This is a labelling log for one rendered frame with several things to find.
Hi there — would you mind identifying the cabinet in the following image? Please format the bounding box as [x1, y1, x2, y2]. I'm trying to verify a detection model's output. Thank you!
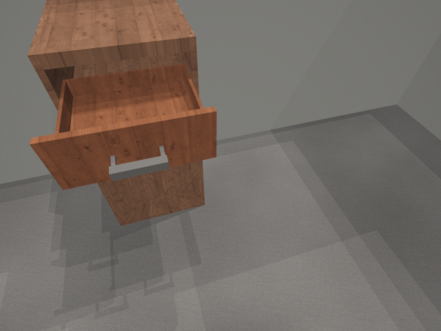
[28, 0, 205, 226]

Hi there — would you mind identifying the drawer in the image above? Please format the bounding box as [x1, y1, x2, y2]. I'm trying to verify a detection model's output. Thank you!
[30, 64, 216, 190]

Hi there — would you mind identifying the handle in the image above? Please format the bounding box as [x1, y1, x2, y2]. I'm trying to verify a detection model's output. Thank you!
[109, 146, 170, 181]

